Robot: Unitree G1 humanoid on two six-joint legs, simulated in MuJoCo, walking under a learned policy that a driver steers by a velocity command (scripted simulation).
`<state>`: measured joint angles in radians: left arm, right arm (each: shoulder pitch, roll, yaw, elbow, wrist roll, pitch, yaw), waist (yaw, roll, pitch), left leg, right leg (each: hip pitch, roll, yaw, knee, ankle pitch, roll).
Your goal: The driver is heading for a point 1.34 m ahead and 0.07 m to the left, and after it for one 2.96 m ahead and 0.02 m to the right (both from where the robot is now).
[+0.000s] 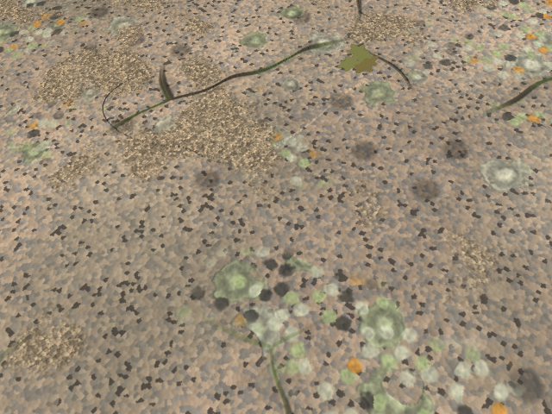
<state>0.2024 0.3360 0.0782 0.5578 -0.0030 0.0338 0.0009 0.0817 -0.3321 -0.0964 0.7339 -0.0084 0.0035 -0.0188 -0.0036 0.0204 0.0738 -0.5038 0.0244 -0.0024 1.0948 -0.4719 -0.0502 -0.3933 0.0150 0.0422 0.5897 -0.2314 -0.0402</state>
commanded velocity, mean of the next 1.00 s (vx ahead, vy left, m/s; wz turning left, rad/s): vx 0.01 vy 0.00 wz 0.19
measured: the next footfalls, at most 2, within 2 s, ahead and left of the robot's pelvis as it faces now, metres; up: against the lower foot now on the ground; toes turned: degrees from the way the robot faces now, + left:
left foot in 0.30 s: +0.13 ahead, +0.13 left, +0.00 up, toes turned -16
right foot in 0.64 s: +0.07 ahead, -0.09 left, +0.00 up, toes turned +9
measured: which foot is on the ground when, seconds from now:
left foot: up 0.00-0.28, down 0.30-0.66, up 0.68-1.00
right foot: down 0.00-0.38, up 0.40-0.62, down 0.64-1.00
